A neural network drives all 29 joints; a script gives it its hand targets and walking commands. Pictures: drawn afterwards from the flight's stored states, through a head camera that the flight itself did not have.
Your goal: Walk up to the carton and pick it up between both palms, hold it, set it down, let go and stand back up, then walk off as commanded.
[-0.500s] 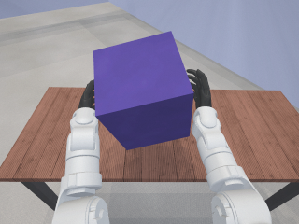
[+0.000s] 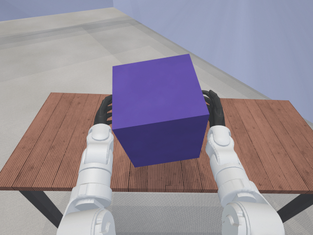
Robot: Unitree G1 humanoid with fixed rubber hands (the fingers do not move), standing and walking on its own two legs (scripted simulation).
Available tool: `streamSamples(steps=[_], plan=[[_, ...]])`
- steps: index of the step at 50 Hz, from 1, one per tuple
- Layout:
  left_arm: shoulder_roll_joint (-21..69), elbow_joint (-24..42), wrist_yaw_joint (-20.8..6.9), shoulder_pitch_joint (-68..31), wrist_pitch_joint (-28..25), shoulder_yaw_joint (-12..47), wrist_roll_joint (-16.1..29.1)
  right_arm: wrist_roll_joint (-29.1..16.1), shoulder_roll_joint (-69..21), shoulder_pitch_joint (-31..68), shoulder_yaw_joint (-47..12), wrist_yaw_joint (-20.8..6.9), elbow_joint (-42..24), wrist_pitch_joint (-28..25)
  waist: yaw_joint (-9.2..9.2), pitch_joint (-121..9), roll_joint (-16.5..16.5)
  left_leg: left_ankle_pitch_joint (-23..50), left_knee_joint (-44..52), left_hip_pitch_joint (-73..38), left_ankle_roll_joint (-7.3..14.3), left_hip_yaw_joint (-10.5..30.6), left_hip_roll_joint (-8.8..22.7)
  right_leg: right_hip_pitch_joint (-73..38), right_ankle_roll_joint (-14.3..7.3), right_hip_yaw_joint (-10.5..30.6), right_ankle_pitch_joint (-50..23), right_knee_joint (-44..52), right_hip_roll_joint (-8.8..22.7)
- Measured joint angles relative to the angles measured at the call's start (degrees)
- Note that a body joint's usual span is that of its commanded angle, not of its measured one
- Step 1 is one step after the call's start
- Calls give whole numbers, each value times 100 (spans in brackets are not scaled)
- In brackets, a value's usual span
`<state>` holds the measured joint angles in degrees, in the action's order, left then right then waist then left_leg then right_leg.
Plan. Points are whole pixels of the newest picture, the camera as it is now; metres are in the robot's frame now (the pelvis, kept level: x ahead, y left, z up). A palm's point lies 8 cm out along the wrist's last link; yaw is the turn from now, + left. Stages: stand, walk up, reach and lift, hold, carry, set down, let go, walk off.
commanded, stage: set down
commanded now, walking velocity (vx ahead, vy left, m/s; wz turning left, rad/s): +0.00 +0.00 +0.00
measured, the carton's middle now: (159, 115) +0.45 -0.03 +0.08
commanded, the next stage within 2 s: none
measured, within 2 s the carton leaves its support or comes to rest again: neither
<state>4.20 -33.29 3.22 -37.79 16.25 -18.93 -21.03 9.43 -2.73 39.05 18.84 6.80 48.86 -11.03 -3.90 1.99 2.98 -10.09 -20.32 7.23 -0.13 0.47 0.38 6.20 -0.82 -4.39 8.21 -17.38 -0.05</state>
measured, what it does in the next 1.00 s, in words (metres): stands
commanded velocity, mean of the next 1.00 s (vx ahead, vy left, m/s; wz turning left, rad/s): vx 0.00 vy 0.00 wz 0.00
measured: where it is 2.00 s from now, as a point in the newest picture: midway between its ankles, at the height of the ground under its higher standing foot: outside the picture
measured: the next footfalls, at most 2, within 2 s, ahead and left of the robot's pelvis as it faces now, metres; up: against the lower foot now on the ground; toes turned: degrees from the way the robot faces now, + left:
none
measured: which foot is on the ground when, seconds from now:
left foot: down 0.00-1.00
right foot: down 0.00-1.00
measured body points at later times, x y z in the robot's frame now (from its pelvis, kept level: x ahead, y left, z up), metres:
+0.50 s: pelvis +0.02 +0.00 +0.00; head +0.03 +0.03 +0.45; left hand +0.44 +0.13 +0.10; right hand +0.42 -0.17 +0.11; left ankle +0.01 +0.12 -0.75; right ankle +0.02 -0.11 -0.75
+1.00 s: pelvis +0.02 +0.00 +0.00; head +0.04 +0.03 +0.45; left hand +0.44 +0.13 +0.06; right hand +0.41 -0.17 +0.09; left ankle +0.01 +0.12 -0.75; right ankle +0.02 -0.11 -0.75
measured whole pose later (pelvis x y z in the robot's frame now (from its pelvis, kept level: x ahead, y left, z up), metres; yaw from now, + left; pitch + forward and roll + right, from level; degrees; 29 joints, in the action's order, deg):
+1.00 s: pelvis +0.02 +0.00 +0.00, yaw +0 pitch -1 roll -1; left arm 4.2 -47.2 0.5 -41.0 6.4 -27.3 -20.9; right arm 18.6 -5.5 39.4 28.2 5.3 50.9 -8.9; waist -3.9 2.7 3.0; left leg -11.5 -19.6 7.1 -0.1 0.3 0.3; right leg 6.2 -0.6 -4.4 9.7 -16.9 0.1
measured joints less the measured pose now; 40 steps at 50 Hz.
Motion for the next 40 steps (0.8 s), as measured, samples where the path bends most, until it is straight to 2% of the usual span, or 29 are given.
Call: streamSamples(steps=[2, 8, 20, 25, 29, 40], plan=[[-2, -133, 19, -90, -140, -88, 4, 31, 1, 13, 31, -8, 47, -39, 0, -54, 0, -21, 0, 0, 0, 0, 5, 0, 0, 0, 20, 0, -5], [0, -391, -187, -309, -199, -439, 3, 52, 0, 36, 100, -46, 176, 158, 0, -17, 0, -41, 52, -13, 0, -1, -3, 2, 0, 0, 58, 19, 2], [0, -488, -28, -309, -486, -339, 8, -20, 0, 36, 73, 23, 95, 108, 0, 32, 0, -122, 67, -15, 0, -4, -5, 0, 4, 0, 124, 36, 4], [-1, -498, -109, -308, -513, -431, 10, -68, 0, 35, 15, 60, 94, 120, 1, 31, 0, -125, 67, -14, 0, -9, -8, 1, 11, 1, 116, 40, 8], [0, -635, -259, -307, -511, -610, 9, 100, -10, 34, 25, 61, 96, 273, 0, 59, 1, -118, 67, -14, 0, -12, -14, 1, 18, 0, 111, 40, 16], [0, -1007, -256, -309, -799, -616, 9, 535, -128, 31, 536, -32, 174, 186, 0, 65, 1, -111, 68, -14, 0, -17, -12, 0, 18, 0, 115, 41, 15]])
